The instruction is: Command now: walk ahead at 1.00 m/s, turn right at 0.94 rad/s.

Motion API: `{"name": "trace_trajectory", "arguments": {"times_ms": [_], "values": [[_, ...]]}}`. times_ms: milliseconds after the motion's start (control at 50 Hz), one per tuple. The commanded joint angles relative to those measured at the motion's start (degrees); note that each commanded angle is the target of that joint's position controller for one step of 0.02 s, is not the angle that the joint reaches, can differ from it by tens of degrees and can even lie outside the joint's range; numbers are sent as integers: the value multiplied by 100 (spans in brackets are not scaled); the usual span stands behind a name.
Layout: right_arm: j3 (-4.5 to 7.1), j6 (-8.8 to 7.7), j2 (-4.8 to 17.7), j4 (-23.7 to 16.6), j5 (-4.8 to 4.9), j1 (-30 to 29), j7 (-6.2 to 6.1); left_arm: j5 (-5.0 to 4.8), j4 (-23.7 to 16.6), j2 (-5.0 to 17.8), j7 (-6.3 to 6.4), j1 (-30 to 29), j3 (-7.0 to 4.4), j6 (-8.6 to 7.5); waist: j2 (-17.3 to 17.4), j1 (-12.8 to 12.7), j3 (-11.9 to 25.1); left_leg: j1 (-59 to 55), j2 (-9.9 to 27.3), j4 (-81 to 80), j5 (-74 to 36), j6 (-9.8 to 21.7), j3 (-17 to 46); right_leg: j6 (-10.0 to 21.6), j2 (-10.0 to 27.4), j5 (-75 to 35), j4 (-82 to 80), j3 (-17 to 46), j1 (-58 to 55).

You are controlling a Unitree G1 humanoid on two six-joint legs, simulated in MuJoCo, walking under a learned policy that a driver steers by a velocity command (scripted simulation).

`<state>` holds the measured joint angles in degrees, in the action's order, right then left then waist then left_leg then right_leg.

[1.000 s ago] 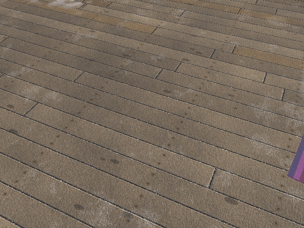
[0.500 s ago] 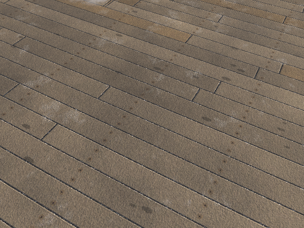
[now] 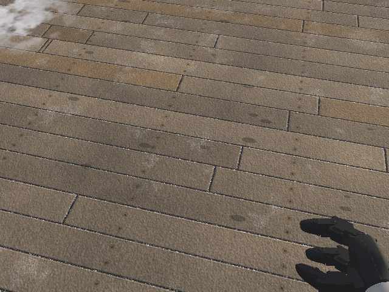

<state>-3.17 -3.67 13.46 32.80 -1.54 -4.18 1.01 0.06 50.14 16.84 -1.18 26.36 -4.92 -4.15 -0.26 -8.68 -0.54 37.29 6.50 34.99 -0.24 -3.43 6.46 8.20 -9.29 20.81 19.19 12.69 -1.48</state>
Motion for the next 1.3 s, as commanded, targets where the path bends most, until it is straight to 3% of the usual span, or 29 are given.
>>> {"name": "trace_trajectory", "arguments": {"times_ms": [20, 60, 80, 100, 120, 160, 220, 320, 400, 440, 480, 500, 520, 540, 560, 580, 640, 740, 800, 860, 920, 940, 960, 980, 1000, 1040, 1100, 1200, 1300], "values": [[307, -111, 784, -232, 34, 142, -82, 8, -360, 1125, 34, -160, -306, -65, -345, 442, 141, -2075, -685, -672, 102, 110, -504, 322, 986, -3487, 219, 1103, 1004], [596, -183, 1363, 245, 6, 2112, -230, 40, -488, 1361, -7, -687, -350, -114, -182, 1624, 1236, -4282, -549, -487, 995, 302, -425, 47, 664, -3956, 2528, 786, 1523], [787, -202, 1835, 469, -153, 3542, -351, 41, -725, 711, 17, -947, -167, -189, 517, 2149, 2049, -5661, 724, -543, 3149, 428, 831, 31, 374, -1978, 4496, 336, 2484], [863, -167, 2256, 417, -313, 3083, -319, -242, -1168, -73, -1, -415, 79, -192, 2613, 1345, 2602, -6386, 2228, -2060, 4798, 984, 4338, -169, -71, 862, 5953, -290, 4137], [880, -95, 1783, 302, -267, 2287, -280, -94, -1006, 344, 75, -590, 113, -48, 1813, 1219, 1763, -5620, 2050, -2294, 5665, 1163, 4516, -94, 546, 258, 6423, -548, 4897], [690, -48, 936, 394, -183, 1963, -223, 115, -1006, 620, -40, -1275, 33, 84, 381, 1238, 627, -4302, 1416, -2070, 3598, 964, 2241, -157, 1055, -437, 5916, -791, 4776], [594, -163, 584, 1007, -75, 2535, -165, 232, -1351, 233, -282, -1737, 153, 298, 661, 1057, 98, -3647, 1007, -2208, 1840, 700, 662, -228, 1420, -579, 5704, -798, 4796], [596, -413, 768, 1315, -54, 2604, -43, 242, -1865, 204, -360, -2401, 350, 298, 453, 719, -478, -2809, 784, -2963, 536, 933, -436, -264, 1183, -1541, 4250, -550, 4712], [617, -321, 1092, 1669, 90, 3128, -23, 266, -2037, 207, -455, -3275, 505, 165, 207, 890, -929, -2665, 646, -3697, -1160, 1109, -878, -112, 1041, -2025, 2204, -1798, 3295], [674, -285, 1495, 1801, 67, 3287, -38, 286, -1928, 333, -345, -3072, 474, 118, 417, 715, -517, -3376, 716, -2839, -3873, 1115, -998, -25, 716, -1505, 1892, -1882, 2492], [727, -206, 1795, 1873, 88, 3211, -107, 330, -1378, 709, -139, -1258, 272, 58, 662, -230, 618, -3265, 675, -371, -5016, 1010, -1023, 51, 457, -987, 1481, -1684, 343], [674, -210, 1591, 1777, 115, 3130, -96, 428, -1083, 1109, 0, -304, 108, 32, 603, -649, 1174, -2005, 355, 1376, -3333, 951, -1006, 68, 1151, -628, 1476, -1017, -1292], [489, -220, 508, 1504, 123, 3574, -27, 552, -1022, 1660, 110, -11, -19, -27, -996, -56, 2083, -368, -419, 3628, 2652, 946, -811, 136, 3122, 808, 1200, 1345, -2724], [578, -185, 788, 1349, 317, 3516, -61, 426, -1119, 1603, 135, 55, -46, 16, -920, -99, 2782, 244, -665, 4740, 2659, 1034, -171, 354, 3722, 1318, 114, 3202, -2540], [667, -140, 1039, 1257, 262, 2791, -79, 337, -987, 1158, 136, -407, 29, 0, -304, 82, 1506, 664, -314, 4626, 1862, 1063, -156, 237, 3245, 1088, -66, 2189, -1594], [610, -135, 808, 1248, 226, 2617, -32, 289, -909, 793, 120, -757, 105, -60, -312, 312, 628, 675, -137, 4274, 1495, 1020, -263, 205, 3001, 379, -256, 1379, -682], [599, 151, 449, 1468, 69, 2879, 87, 188, -707, 297, 111, -981, 198, -200, -405, 905, 1, 34, 143, 3923, 1396, 836, -267, 11, 2575, -577, -796, -70, 705], [543, 330, 190, 861, 19, 1542, 267, 78, -335, 52, 80, -892, 241, -417, -493, 1091, -689, 672, 235, 3044, 312, 812, -630, -283, 2132, -2374, -1286, -1963, 1012], [482, 291, 311, 613, 48, 939, 405, 94, -279, 329, 152, -926, 194, -441, -158, 1125, -830, -10, -15, 1477, -523, 1041, -1192, -458, 1927, -3303, -1521, -2771, 1037], [505, 272, 522, 626, 54, 960, 438, 73, -216, 817, 266, -609, 121, -382, -295, 1253, -497, -951, -701, 801, -600, 1320, -1818, -668, 2072, -6760, -722, -2983, 204], [805, 297, 1204, 1299, 68, 3406, 271, 183, -472, 1333, 360, -1122, -44, -40, -576, 2532, 784, -3462, -1204, 763, 623, 1691, -1564, -596, 2329, -8210, 2656, -2721, 312], [976, 317, 1467, 1550, 92, 4099, 127, 206, -471, 1234, 278, -1209, -44, 21, -94, 2728, 979, -4533, -1154, 328, 1023, 1889, -1068, -607, 1897, -5728, 4808, -2696, 1154], [1085, 387, 1860, 1562, 165, 3519, 19, 295, -688, 287, 153, -1275, 200, -60, 1485, 1991, 261, -4800, -444, 337, 324, 2119, 258, -779, 769, 412, 7158, -2455, 3172], [1184, 435, 2406, 1229, -2, 3123, 25, 149, -1365, 310, 145, -791, 278, -191, 1762, 1394, 1477, -6163, 565, -959, 1504, 3303, 3337, -912, 499, 885, 8174, -1225, 4914], [1177, 424, 2116, 1051, 23, 2976, -16, 236, -1411, 570, 162, -1230, 308, -341, 564, 1556, 1254, -5808, 852, -2062, 2757, 3121, 4199, -828, 864, 391, 7727, -715, 5295], [1028, 313, 1530, 1199, 57, 2668, -75, 287, -1382, 607, 167, -1561, 331, -362, -516, 1023, 7, -3888, 502, -2299, 2296, 2601, 3379, -863, 1334, -101, 6463, -714, 4768], [897, 54, 1272, 1134, 129, 2399, -100, 441, -1385, 431, 138, -1508, 410, 13, -566, 593, -319, -2133, -156, -2413, 1299, 2447, 2180, -1161, 1678, 32, 5326, -793, 3811], [980, -68, 1377, 1101, 173, 2664, -30, 239, -2006, 108, -7, -2998, 575, 53, -108, 1140, -519, -1674, -824, -2548, -17, 1992, 1401, -1212, 1465, -2176, 2519, -1264, 3164], [1070, -44, 1519, 1109, 182, 2808, -62, 148, -2145, 388, 36, -3132, 496, -13, 283, 1302, -107, -2899, -573, -1854, -1561, 1554, 1709, -989, 1037, -2515, 1084, -1135, 2372]]}}
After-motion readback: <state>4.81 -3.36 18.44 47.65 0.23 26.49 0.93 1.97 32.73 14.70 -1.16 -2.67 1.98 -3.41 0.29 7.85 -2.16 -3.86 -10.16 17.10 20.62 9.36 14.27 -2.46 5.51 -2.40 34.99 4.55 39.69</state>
